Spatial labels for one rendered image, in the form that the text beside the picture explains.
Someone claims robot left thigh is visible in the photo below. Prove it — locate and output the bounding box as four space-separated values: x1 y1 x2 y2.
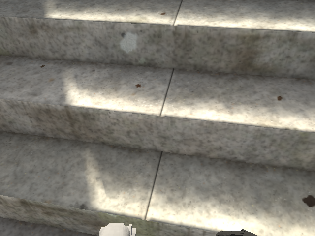
99 222 136 236

